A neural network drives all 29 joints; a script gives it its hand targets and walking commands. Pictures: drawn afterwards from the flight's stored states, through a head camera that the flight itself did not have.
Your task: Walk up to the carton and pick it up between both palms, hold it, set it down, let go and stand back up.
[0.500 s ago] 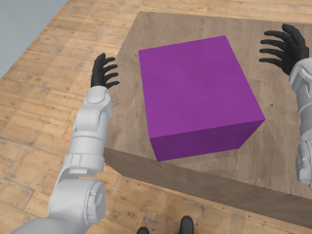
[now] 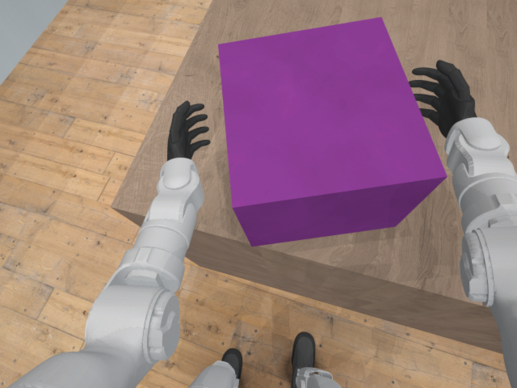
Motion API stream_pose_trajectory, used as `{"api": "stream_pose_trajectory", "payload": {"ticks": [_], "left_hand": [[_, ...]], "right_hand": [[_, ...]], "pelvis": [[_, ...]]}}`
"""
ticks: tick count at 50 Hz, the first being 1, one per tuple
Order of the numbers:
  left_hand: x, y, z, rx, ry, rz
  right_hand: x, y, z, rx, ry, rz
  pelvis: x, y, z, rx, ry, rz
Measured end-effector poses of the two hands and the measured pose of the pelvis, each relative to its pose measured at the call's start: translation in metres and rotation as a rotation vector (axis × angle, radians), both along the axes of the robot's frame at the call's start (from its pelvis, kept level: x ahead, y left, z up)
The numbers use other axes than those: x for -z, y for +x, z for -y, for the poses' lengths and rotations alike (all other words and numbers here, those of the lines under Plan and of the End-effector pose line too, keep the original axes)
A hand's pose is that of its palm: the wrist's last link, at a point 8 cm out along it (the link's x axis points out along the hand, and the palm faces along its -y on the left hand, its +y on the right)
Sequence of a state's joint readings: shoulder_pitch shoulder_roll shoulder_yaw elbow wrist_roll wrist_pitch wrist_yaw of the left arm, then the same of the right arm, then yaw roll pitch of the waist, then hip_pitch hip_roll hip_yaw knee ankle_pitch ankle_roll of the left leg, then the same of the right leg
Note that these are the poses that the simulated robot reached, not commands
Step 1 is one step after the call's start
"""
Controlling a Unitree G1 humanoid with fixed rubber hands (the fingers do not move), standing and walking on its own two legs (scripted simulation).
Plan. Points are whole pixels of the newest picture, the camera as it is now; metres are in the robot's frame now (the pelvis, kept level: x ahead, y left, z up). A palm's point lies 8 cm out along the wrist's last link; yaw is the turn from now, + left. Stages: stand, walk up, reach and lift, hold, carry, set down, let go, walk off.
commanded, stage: reach and lift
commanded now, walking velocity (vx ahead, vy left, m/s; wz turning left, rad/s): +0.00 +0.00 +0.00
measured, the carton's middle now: (311, 140) +0.49 +0.02 -0.01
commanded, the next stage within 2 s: none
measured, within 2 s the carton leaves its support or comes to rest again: neither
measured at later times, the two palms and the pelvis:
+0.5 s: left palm (202, 164) +0.41 +0.18 +0.01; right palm (435, 125) +0.53 -0.16 +0.02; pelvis -0.01 -0.01 -0.01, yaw +1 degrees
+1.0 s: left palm (196, 158) +0.42 +0.19 +0.01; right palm (422, 124) +0.53 -0.14 +0.02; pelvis +0.00 -0.01 +0.00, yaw +2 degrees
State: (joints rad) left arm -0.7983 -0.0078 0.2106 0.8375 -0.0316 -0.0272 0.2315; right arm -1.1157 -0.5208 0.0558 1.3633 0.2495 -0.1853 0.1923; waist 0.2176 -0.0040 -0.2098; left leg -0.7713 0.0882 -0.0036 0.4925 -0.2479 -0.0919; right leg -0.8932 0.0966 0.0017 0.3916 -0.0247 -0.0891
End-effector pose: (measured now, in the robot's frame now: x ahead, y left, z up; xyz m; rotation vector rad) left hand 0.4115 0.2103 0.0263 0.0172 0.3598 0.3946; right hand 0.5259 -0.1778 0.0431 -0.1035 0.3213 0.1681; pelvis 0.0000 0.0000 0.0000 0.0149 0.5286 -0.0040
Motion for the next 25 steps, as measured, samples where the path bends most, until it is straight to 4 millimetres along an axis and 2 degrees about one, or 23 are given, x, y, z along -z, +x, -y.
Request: {"api": "stream_pose_trajectory", "payload": {"ticks": [5,10,16,25], "left_hand": [[0.005,-0.001,-0.003,-0.011,0.003,0.003],[0.012,-0.001,-0.001,-0.006,-0.006,0.007],[0.018,0.001,0.010,0.015,-0.018,0.017],[0.021,0.000,0.028,0.012,-0.049,0.054]], "right_hand": [[0.013,-0.001,0.004,0.012,0.006,-0.006],[0.019,0.002,-0.001,-0.001,0.027,0.033],[0.021,0.007,-0.011,-0.015,0.036,0.056],[0.025,0.001,-0.016,-0.007,0.029,0.050]], "pelvis": [[0.003,0.001,0.002,0.001,0.002,-0.010],[0.006,0.001,0.003,-0.001,0.006,-0.037],[0.009,-0.001,0.003,-0.001,0.012,-0.054],[0.008,-0.006,0.007,-0.006,0.014,-0.062]]}}
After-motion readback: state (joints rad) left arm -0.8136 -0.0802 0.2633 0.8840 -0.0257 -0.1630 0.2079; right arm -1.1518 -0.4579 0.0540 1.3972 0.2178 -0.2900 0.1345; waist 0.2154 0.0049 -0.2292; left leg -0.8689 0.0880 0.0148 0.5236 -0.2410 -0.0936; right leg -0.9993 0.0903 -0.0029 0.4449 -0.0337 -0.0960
